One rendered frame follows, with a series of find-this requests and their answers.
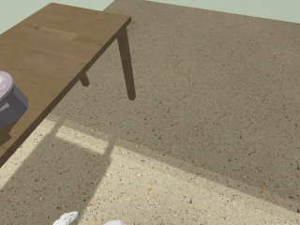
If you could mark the pot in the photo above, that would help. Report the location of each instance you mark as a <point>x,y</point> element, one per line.
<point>12,106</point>

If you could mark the table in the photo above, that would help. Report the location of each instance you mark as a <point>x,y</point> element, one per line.
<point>48,52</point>

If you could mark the lid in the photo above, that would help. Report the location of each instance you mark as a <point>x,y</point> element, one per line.
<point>6,84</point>

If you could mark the robot left hand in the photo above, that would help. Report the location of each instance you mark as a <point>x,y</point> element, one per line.
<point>66,219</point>

